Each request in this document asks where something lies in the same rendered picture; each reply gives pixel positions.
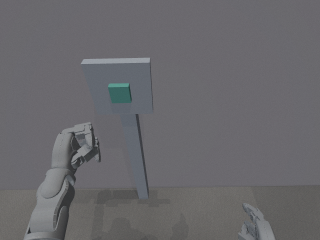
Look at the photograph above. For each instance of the robot left hand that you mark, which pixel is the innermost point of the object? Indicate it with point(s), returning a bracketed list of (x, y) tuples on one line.
[(68, 153)]

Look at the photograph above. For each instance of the button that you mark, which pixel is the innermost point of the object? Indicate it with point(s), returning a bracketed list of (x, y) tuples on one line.
[(120, 92)]

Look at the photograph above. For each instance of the left robot forearm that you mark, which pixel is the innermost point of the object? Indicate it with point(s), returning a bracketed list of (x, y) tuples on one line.
[(50, 216)]

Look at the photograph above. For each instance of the panel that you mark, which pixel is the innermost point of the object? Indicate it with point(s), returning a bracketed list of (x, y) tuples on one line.
[(99, 73)]

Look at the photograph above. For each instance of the robot right hand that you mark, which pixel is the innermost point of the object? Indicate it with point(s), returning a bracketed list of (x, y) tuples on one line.
[(262, 229)]

